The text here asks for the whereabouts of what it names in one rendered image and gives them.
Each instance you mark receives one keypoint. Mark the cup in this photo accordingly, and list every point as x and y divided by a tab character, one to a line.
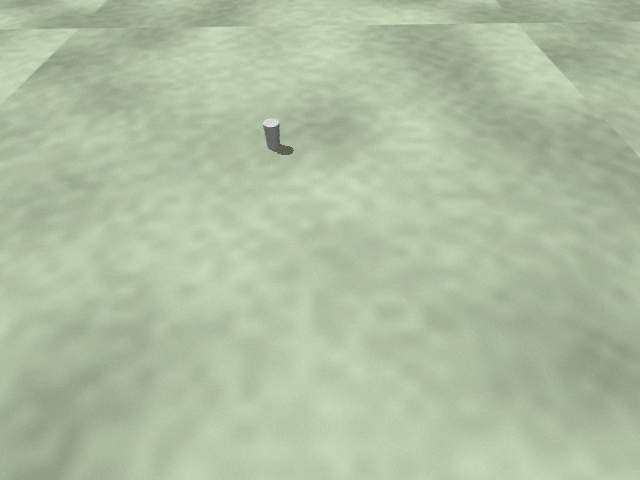
271	129

